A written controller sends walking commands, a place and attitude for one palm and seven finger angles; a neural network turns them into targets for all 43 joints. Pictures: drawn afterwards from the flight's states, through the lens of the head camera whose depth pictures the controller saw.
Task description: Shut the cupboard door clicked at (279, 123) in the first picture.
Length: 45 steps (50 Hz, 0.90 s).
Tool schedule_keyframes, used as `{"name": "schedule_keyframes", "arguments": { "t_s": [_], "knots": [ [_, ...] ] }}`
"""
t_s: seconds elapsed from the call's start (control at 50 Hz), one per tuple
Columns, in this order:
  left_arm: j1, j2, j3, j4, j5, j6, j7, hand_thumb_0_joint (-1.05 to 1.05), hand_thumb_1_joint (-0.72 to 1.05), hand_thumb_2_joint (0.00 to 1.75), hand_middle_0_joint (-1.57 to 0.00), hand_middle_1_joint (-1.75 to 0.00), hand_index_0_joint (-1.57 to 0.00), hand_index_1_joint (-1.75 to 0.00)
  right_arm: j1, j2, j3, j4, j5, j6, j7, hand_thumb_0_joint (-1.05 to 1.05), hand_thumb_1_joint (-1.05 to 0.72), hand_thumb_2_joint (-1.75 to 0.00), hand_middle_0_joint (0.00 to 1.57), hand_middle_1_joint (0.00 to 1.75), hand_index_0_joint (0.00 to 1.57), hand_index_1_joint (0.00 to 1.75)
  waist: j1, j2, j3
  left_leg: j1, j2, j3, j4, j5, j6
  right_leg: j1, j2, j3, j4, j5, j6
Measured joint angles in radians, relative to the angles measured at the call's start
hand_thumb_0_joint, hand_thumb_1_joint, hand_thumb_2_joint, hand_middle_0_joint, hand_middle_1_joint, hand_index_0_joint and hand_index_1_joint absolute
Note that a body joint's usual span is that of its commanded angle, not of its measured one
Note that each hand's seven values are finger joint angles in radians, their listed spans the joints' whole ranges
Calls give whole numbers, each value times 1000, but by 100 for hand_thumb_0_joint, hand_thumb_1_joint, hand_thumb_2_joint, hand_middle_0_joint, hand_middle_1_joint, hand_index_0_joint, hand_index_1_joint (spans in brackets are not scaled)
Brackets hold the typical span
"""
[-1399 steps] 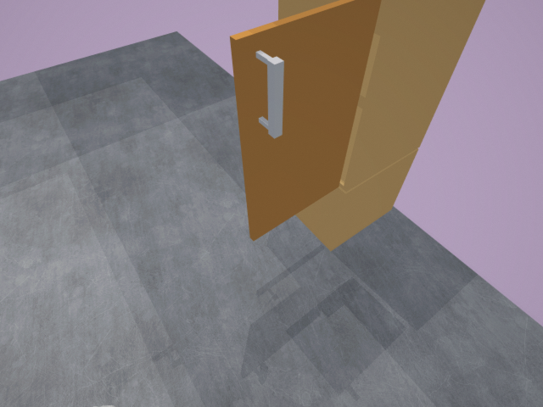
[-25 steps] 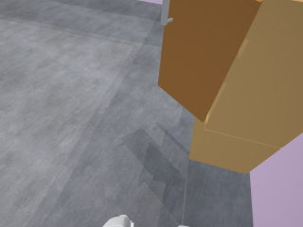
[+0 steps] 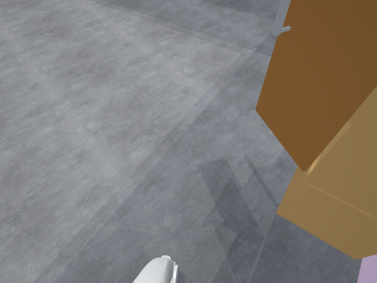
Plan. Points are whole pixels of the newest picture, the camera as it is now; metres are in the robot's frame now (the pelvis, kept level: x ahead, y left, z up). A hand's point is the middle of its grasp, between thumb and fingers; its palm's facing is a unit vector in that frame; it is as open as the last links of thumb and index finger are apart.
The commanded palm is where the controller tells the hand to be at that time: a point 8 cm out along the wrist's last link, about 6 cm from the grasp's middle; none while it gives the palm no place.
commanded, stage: walk to a spot facing it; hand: left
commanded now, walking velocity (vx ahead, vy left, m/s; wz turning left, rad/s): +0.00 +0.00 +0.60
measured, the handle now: (288, 7) +0.82 -0.27 +0.14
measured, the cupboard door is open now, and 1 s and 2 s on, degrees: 56 56 56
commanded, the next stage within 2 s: turn to face it in 1.78 s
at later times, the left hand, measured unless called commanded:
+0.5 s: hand out of the picture +0.07 +0.25 -0.16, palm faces +0.33 -0.91 -0.26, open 7.4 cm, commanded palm none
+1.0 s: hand out of the picture -0.03 +0.18 -0.18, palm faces +0.68 -0.71 -0.21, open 7.4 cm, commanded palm none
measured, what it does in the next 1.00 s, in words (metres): walks ahead, turning left: left foot, then right foot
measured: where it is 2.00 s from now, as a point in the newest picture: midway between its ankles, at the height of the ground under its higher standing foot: (128, 235)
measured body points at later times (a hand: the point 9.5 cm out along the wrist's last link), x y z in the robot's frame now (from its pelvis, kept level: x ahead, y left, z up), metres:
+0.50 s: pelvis +0.03 +0.01 +0.00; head +0.08 +0.03 +0.44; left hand +0.05 +0.29 -0.14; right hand +0.19 -0.20 -0.14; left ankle +0.01 +0.12 -0.74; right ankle +0.08 -0.13 -0.69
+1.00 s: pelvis +0.12 +0.06 -0.01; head +0.16 +0.11 +0.43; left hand -0.06 +0.22 -0.16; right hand +0.36 -0.07 -0.15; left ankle +0.12 +0.19 -0.72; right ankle +0.10 -0.12 -0.74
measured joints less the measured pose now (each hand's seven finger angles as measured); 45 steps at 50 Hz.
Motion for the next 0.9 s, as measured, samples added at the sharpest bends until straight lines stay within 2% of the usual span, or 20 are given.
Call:
{"name": "schedule_keyframes", "arguments": {
  "t_s": [0.08, 0.16, 0.2, 0.22, 0.24, 0.28, 0.32, 0.36, 0.48, 0.54, 0.58, 0.6, 0.62, 0.64, 0.68, 0.74, 0.82, 0.9],
  "knots": [
    [26, -6, -3, 1, -1, -16, -2, 0, 90, 90, -21, -30, -20, -30, -10, 16, 20, -4, 7, 3, 10, 1, -91, -90, 20, 30, 19, 30, 0, -29, 37, 74, 56, 59, -110, -9, -8, 34, -43, -58, 6, -24, 8],
    [44, -5, 0, -7, 1, -23, -7, 0, 90, 90, -21, -30, -21, -30, -42, 29, 38, 2, 11, 6, 15, 1, -91, -90, 20, 30, 19, 30, 23, -47, 65, 166, 75, 99, -308, -4, 6, 41, -75, -121, 63, -74, 25],
    [60, 4, 4, -7, -3, -21, -9, 0, 90, 90, -21, -30, -21, -30, -53, 32, 46, -6, 9, -6, 17, 1, -91, -90, 20, 30, 19, 30, 29, -58, 64, 230, 67, 118, -445, 90, 21, 24, -96, -146, 135, -117, 38],
    [65, 9, 7, -4, -7, -17, -11, 0, 90, 90, -21, -30, -21, -30, -60, 33, 48, -11, 5, -17, 16, 1, -91, -90, 20, 30, 19, 30, 31, -65, 63, 240, 61, 118, -471, 157, 43, -7, -111, -147, 210, -135, 45],
    [58, 17, 9, 3, -11, -8, -11, 0, 90, 90, -21, -30, -21, -30, -69, 38, 49, -15, 5, -27, 13, 1, -91, -90, 20, 30, 19, 30, 35, -76, 69, 230, 51, 115, -444, 149, 63, -51, -115, -115, 317, -183, 54],
    [43, 28, 13, 12, -12, 18, -6, 0, 90, 90, -21, -30, -20, -30, -79, 46, 56, -22, 7, -39, 5, 1, -91, -90, 20, 30, 20, 30, 44, -83, 75, 233, 47, 105, -426, 104, 84, -136, -86, -42, 502, -245, 58],
    [21, 30, 18, 18, -12, 33, -5, 1, 90, 90, -21, -30, -20, -30, -73, 51, 60, -30, 4, -43, -7, 1, -91, -90, 20, 30, 20, 30, 39, -72, 64, 247, 46, 80, -455, 103, 86, -200, -61, -9, 592, -222, 64],
    [-3, 30, 21, 10, -11, 36, -11, 1, 90, 90, -21, -30, -20, -30, -64, 52, 63, -31, 1, -43, -16, 1, -91, -90, 20, 30, 20, 30, 35, -59, 53, 263, 45, 53, -496, 128, 78, -242, -47, 14, 610, -171, 69],
    [-72, 25, 22, -37, -9, 22, -23, 1, 90, 90, -20, -30, -20, -30, -26, 51, 61, -16, -5, -34, -20, 1, -91, -90, 21, 30, 20, 30, 18, -28, 21, 287, 39, -22, -567, 174, 66, -260, -18, 47, 445, -98, 76],
    [-90, 18, 18, -56, -9, 10, -28, 0, 90, 90, -20, -30, -20, -30, -2, 46, 54, -7, -8, -26, -16, 1, -91, -90, 21, 30, 20, 30, 7, -10, 3, 278, 36, -60, -555, 167, 51, -206, 7, 44, 296, -79, 71],
    [-81, 16, 13, -68, -6, -8, -36, 0, 90, 90, -20, -30, -20, -30, 21, 43, 47, -1, -5, -19, -13, 1, -91, -90, 21, 30, 20, 30, 4, -1, -18, 258, 28, -83, -510, 138, 43, -131, 25, 30, 146, -50, 67],
    [-71, 18, 11, -74, -1, -21, -37, 0, 90, 90, -20, -30, -20, -30, 34, 43, 42, 3, 0, -17, -13, 1, -91, -90, 21, 30, 20, 30, 6, -7, -33, 232, 18, -86, -452, 68, 46, -106, 22, 28, 84, -21, 40],
    [-65, 11, 8, -72, 3, -30, -35, 0, 90, 90, -20, -30, -20, -30, 38, 37, 36, 13, 2, -14, -13, 1, -91, -90, 21, 30, 20, 30, 9, 2, -35, 199, 15, -86, -353, -17, 45, -105, 23, 16, 93, 6, 16],
    [-56, 2, 3, -69, 3, -33, -33, 0, 90, 90, -20, -30, -20, -30, 43, 31, 30, 21, 1, -9, -11, 1, -91, -90, 21, 30, 20, 30, 7, 11, -36, 160, 11, -77, -234, -65, 43, -96, 18, -2, 102, 8, 2],
    [-25, -16, -1, -56, 2, -37, -28, 0, 90, 90, -21, -30, -20, -30, 54, 21, 21, 33, -5, -3, -3, 1, -91, -90, 20, 30, 20, 30, 5, 14, -46, 88, 14, -39, -27, -56, 37, -57, 1, -30, 72, 5, -7],
    [26, -31, -1, -20, -2, -45, -25, 0, 90, 90, -21, -30, -20, -30, 64, 16, 16, 38, -8, -8, 13, 1, -91, -90, 20, 30, 20, 30, -5, 4, -56, 23, 52, 15, 112, 50, 21, 17, -23, -68, -22, 24, 2],
    [70, -42, 0, 18, -2, -66, -25, 0, 90, 90, -21, -30, -20, -30, 62, 22, 18, 39, -4, -15, 25, 1, -91, -90, 20, 30, 19, 30, -9, -13, -40, 2, 99, 49, 47, 110, 14, 99, -48, -137, -103, 29, 13],
    [106, -46, 2, 46, 3, -80, -25, 0, 90, 90, -21, -30, -20, -30, 29, 30, 28, 45, -4, -15, 33, 1, -91, -90, 20, 30, 19, 30, 14, -24, -7, 22, 125, 90, -133, 105, 27, 162, -66, -210, -119, -5, 36]
  ]
}}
